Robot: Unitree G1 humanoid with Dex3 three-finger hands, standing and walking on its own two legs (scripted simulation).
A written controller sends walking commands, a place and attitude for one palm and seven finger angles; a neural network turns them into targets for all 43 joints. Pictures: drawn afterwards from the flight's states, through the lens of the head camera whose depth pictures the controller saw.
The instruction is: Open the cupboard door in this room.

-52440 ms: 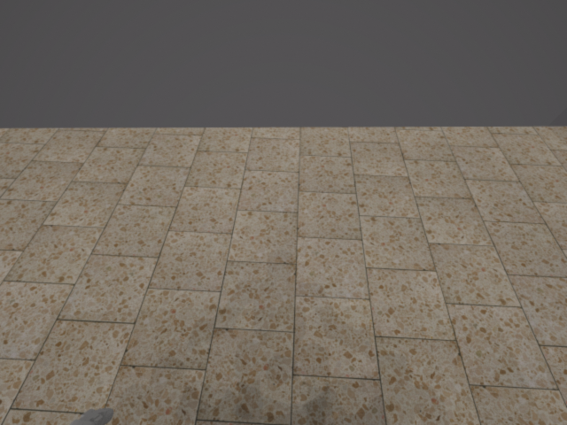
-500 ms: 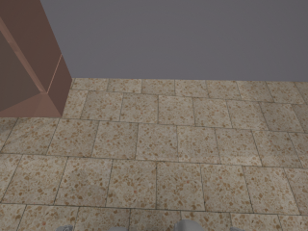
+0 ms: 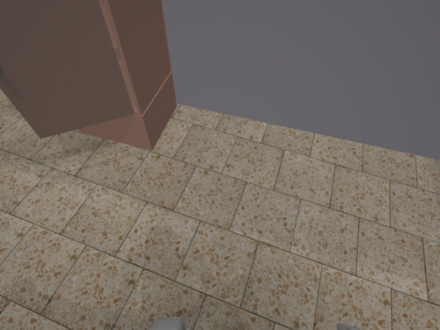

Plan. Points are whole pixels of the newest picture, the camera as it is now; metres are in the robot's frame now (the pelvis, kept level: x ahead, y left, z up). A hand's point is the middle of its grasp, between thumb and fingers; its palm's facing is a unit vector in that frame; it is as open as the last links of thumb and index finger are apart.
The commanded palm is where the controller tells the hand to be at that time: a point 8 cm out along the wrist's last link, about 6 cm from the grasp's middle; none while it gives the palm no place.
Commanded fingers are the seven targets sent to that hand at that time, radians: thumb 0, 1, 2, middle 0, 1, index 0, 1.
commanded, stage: turn to face it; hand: left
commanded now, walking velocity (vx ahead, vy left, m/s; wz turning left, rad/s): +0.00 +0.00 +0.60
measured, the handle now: out of the picture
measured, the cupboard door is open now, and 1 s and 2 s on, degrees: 39 39 39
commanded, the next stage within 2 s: take the last steps up to it in 0.62 s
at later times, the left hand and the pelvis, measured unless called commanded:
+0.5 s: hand out of the picture +0.05 +0.19 -0.15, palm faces +0.27 -0.92 -0.30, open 7.4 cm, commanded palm none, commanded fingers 0.00 0.90 0.90 -0.20 -0.30 -0.20 -0.30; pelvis +0.01 -0.04 -0.01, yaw +16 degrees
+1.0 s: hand out of the picture +0.00 +0.18 -0.17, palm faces +0.47 -0.85 -0.25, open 7.4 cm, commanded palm none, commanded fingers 0.00 0.90 0.90 -0.20 -0.30 -0.20 -0.30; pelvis +0.05 -0.03 -0.01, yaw +25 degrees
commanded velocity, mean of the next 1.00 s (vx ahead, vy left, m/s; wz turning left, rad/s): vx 0.09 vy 0.05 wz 0.34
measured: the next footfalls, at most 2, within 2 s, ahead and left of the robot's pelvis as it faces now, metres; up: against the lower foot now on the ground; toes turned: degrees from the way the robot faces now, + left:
left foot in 0.06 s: +0.04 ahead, +0.13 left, +0.00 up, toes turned +6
right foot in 0.40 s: +0.08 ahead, -0.14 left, +0.00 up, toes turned +10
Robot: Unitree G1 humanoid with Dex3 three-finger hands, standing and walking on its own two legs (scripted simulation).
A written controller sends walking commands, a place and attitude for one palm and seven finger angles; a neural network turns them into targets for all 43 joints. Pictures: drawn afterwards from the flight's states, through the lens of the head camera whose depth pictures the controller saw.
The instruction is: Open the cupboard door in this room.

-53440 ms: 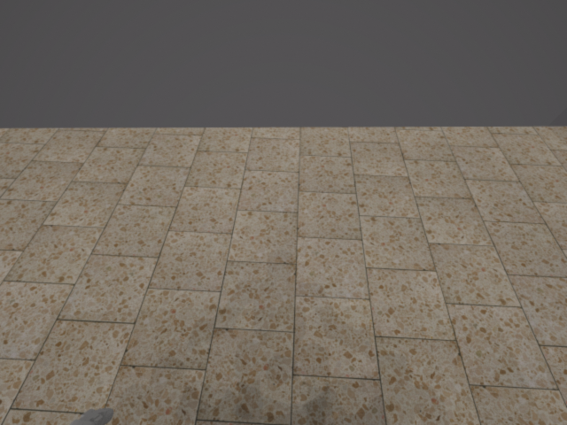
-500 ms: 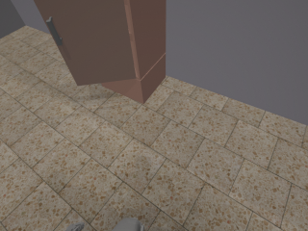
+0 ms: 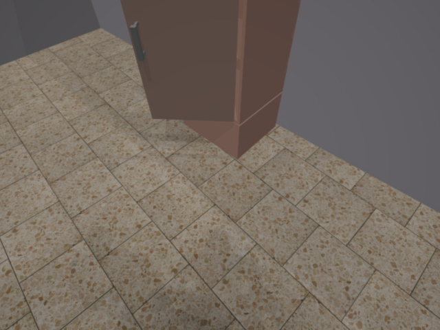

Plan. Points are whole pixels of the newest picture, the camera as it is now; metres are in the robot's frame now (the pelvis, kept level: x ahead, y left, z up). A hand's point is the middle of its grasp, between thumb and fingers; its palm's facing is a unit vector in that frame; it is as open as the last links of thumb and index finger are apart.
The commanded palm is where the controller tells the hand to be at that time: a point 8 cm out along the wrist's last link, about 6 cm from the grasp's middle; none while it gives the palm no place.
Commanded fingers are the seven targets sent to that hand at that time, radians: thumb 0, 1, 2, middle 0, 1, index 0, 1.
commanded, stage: take the last steps up to it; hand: left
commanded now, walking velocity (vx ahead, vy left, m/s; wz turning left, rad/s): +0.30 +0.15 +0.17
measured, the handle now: (138, 41) +1.08 +0.42 -0.03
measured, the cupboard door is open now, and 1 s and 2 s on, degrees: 39 39 39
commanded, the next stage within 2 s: come to a stop and stand still in 1.24 s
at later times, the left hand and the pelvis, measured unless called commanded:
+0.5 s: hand out of the picture +0.11 +0.26 -0.17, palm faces +0.14 -0.97 -0.19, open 7.4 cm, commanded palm none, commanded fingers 0.00 0.90 0.90 -0.20 -0.30 -0.20 -0.30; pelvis +0.15 +0.08 +0.00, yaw +3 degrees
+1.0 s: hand (121, 242) +0.31 +0.28 -0.15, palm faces +0.12 -0.97 -0.20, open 7.3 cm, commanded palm none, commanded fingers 0.00 0.90 0.90 -0.20 -0.30 -0.20 -0.30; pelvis +0.34 +0.10 +0.02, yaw +3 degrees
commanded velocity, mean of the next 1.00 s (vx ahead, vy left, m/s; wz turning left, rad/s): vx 0.30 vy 0.09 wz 0.01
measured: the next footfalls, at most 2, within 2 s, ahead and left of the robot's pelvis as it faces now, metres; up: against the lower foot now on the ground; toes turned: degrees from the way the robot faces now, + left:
left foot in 0.36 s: +0.21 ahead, +0.20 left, +0.00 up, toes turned +11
right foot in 0.68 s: +0.32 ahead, -0.01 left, +0.00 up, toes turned -6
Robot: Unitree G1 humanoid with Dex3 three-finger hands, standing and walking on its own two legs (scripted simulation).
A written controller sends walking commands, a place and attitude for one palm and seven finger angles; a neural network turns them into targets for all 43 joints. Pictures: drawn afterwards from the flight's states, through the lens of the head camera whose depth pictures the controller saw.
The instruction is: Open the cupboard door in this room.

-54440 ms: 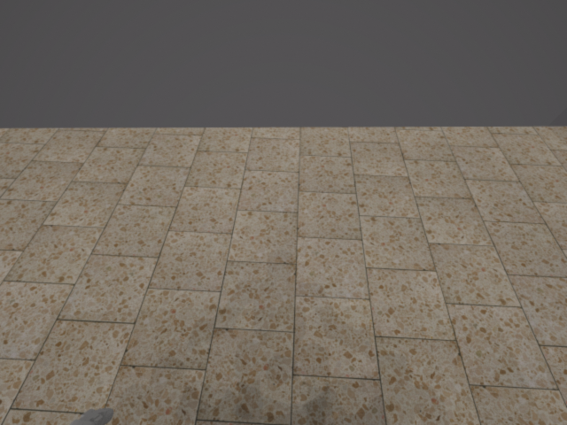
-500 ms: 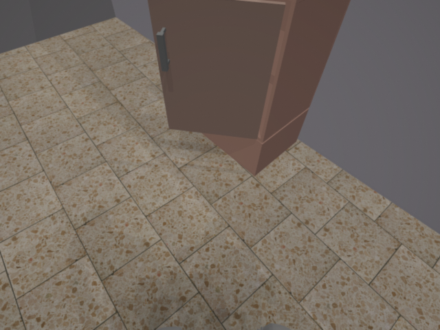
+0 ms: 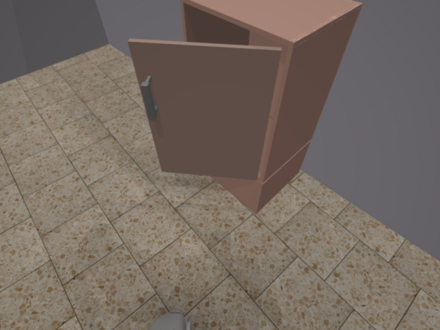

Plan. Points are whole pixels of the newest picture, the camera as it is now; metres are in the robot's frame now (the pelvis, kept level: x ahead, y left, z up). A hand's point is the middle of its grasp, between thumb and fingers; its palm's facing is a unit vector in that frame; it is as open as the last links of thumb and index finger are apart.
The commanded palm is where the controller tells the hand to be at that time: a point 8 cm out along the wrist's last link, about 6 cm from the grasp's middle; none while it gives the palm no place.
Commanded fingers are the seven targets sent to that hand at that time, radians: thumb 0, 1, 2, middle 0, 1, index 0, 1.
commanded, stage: take the last steps up to it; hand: left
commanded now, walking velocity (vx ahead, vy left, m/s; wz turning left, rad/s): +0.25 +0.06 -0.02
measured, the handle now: (151, 98) +0.76 +0.29 -0.05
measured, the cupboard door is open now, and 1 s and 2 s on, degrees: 39 39 39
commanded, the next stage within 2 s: come to a stop and stand still in 0.24 s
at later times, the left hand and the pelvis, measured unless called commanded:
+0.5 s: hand (130, 278) +0.25 +0.23 -0.18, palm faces -0.02 -0.97 -0.22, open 7.3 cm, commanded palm none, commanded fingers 0.00 0.90 0.90 -0.20 -0.30 -0.20 -0.30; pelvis +0.16 +0.05 -0.02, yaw -3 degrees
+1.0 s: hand (126, 294) +0.21 +0.24 -0.19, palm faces -0.05 -0.97 -0.25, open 7.4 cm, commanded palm none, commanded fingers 0.00 0.90 0.90 -0.20 -0.30 -0.20 -0.30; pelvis +0.16 +0.05 -0.02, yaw -3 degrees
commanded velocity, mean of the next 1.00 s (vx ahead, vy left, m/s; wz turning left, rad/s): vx -0.04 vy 0.02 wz -0.01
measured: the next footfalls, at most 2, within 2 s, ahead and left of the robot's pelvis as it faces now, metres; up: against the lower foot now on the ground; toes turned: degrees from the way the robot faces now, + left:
left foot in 0.12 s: +0.20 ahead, +0.15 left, +0.00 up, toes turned +5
right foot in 0.48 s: +0.24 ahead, -0.04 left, +0.00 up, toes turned -4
